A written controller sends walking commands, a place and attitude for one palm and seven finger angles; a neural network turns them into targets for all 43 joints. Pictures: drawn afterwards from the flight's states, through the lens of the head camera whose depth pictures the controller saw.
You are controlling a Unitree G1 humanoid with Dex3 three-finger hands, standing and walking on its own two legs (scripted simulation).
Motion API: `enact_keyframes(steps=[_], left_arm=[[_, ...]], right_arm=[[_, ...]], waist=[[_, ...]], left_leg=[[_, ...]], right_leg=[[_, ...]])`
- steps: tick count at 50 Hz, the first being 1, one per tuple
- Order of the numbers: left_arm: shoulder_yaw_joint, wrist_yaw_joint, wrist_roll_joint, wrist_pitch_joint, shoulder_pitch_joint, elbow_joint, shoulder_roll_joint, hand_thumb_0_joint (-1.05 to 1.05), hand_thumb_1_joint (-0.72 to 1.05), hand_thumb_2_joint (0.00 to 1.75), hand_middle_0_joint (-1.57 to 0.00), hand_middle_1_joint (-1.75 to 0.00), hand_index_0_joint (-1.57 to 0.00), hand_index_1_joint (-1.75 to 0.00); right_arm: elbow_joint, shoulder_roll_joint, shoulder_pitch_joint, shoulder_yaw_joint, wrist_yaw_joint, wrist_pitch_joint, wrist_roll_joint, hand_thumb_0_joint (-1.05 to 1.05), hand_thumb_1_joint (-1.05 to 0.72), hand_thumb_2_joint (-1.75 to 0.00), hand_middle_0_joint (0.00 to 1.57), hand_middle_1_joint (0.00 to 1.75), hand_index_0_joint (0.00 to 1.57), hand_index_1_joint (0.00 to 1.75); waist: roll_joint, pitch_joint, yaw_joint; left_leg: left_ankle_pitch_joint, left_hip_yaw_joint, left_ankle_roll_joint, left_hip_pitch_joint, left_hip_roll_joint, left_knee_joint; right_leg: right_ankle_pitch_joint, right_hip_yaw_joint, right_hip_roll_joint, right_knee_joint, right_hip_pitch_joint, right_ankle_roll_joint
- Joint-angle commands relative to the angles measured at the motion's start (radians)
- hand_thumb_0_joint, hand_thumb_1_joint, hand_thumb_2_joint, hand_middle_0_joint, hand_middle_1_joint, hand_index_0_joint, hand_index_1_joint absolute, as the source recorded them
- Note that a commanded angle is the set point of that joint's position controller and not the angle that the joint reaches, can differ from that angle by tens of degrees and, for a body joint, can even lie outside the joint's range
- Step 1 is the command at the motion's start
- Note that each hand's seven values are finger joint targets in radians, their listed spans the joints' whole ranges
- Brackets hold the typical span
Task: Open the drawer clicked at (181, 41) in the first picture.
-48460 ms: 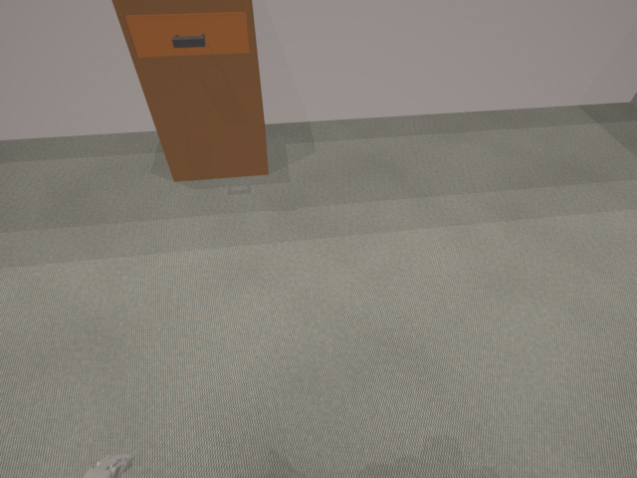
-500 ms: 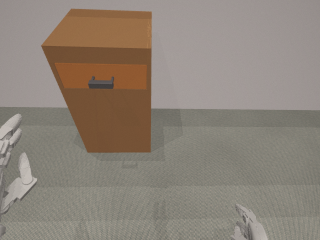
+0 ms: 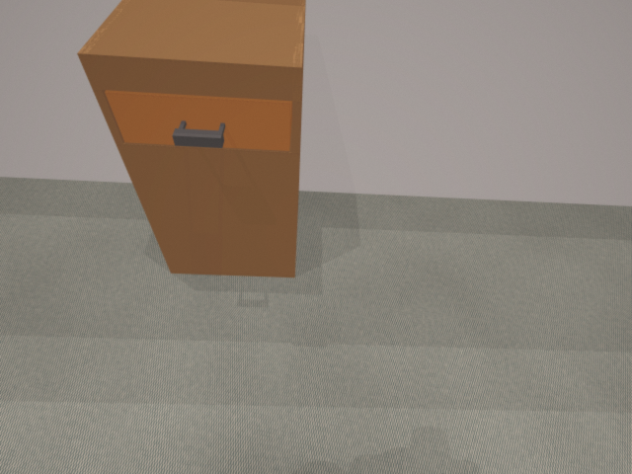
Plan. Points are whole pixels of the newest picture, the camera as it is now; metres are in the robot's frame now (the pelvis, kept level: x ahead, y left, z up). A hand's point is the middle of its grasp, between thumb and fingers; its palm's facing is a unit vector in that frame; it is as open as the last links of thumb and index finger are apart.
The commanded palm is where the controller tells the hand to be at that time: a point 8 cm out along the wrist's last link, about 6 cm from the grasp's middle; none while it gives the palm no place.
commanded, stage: let the arm hang, fingers relaxed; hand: left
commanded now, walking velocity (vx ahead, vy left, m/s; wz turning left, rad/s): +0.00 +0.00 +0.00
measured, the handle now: (200, 132) +0.82 +0.31 -0.09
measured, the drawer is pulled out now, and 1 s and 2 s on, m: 0.00 0.00 0.00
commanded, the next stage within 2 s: look to check the result in 0.62 s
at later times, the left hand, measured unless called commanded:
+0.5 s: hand out of the picture +0.11 +0.23 -0.14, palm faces -0.03 -0.93 -0.36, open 7.4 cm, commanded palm none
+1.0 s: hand out of the picture +0.12 +0.21 -0.15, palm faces -0.04 -0.94 -0.34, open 7.4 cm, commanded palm none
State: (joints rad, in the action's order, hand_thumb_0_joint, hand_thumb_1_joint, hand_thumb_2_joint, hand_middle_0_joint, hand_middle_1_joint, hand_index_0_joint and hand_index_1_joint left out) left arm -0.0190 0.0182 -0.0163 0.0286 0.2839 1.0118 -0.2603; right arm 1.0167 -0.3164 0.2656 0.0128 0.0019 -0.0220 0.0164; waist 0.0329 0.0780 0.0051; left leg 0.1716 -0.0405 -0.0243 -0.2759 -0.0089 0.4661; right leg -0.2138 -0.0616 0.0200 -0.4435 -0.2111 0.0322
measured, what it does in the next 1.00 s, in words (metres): shifts its weight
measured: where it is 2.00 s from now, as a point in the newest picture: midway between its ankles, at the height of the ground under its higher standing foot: (279, 467)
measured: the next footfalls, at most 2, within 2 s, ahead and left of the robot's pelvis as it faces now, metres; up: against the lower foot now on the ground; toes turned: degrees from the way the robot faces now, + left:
left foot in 1.76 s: +0.25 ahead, +0.19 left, +0.00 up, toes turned +9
right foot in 2.00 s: +0.31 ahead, -0.04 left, +0.00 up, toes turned -1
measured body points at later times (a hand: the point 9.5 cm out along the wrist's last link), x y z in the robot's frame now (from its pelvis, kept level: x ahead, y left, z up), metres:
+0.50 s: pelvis +0.02 -0.01 +0.01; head +0.03 -0.03 +0.46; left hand +0.11 +0.28 -0.11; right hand +0.08 -0.29 -0.14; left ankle +0.05 +0.10 -0.74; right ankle +0.02 -0.10 -0.74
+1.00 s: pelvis +0.05 -0.03 +0.01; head +0.07 -0.04 +0.46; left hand +0.12 +0.26 -0.12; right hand +0.10 -0.31 -0.14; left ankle +0.05 +0.10 -0.74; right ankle +0.02 -0.10 -0.74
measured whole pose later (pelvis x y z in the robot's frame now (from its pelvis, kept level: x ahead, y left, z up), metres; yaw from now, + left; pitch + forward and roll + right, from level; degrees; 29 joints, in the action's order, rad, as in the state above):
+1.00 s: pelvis +0.05 -0.03 +0.01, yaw -1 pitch -1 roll +0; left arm 0.01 -0.01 -0.01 -0.01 0.13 1.13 -0.31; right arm 1.11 -0.32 0.14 0.00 -0.01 0.00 0.01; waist -0.02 0.06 0.02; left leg 0.17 -0.05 0.02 -0.12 -0.03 0.31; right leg -0.21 -0.04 0.05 -0.29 -0.06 0.06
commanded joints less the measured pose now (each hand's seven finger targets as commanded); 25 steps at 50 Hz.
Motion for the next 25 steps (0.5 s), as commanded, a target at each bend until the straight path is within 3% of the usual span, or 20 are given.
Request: enact_keyframes(steps=[1,11,25], left_arm=[[0.061,-0.024,0.002,-0.043,-0.053,-0.015,-0.206,0.0,0.9,0.9,-0.2,-0.3,-0.2,-0.3],[0.058,-0.034,0.005,-0.051,-0.105,0.058,-0.222,0.0,0.9,0.9,-0.2,-0.3,-0.2,-0.3],[0.067,-0.038,0.004,-0.062,-0.176,0.046,-0.248,0.0,0.9,0.9,-0.2,-0.3,-0.2,-0.3]], right_arm=[[-0.04,-0.158,-0.057,0.032,-0.019,0.034,-0.001,0.0,-0.9,-0.9,0.2,0.3,0.2,0.3],[0.021,-0.164,-0.064,0.032,-0.02,0.032,-0.003,0.0,-0.9,-0.9,0.2,0.3,0.2,0.3],[0.037,-0.176,-0.132,0.03,-0.014,0.042,-0.001,0.0,-0.9,-0.9,0.2,0.3,0.2,0.3]], waist=[[-0.127,-0.071,0.002],[0.002,-0.032,0.008],[-0.02,-0.064,0.003]], left_leg=[[0.164,0.17,-0.017,0.051,-0.111,-0.165],[0.018,0.135,-0.017,0.117,-0.113,-0.163],[-0.095,0.122,-0.008,0.154,-0.118,-0.188]], right_leg=[[-0.11,0.165,-0.123,0.141,-0.004,0.042],[-0.044,0.168,-0.136,0.192,-0.008,0.033],[0.101,0.163,-0.141,0.185,0.059,0.022]])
